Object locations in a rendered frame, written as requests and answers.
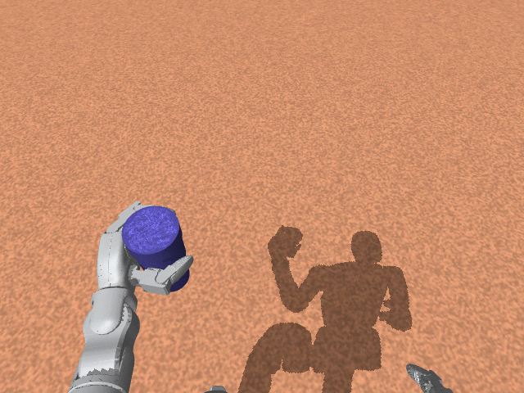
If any left robot hand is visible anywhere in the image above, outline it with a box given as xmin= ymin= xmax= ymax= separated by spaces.
xmin=97 ymin=201 xmax=194 ymax=296

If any left robot arm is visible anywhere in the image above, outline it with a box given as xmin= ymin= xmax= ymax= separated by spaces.
xmin=68 ymin=287 xmax=140 ymax=393

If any right robot hand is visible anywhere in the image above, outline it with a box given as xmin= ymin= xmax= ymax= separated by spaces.
xmin=406 ymin=364 xmax=453 ymax=393

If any cup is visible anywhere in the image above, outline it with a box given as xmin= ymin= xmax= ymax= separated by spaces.
xmin=122 ymin=206 xmax=190 ymax=292

